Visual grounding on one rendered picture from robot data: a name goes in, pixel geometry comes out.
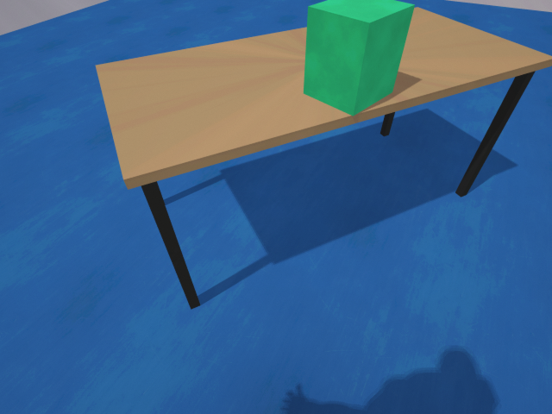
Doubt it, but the table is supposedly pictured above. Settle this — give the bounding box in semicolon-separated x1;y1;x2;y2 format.
96;7;552;309

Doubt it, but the carton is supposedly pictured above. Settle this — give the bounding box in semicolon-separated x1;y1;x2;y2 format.
304;0;415;116

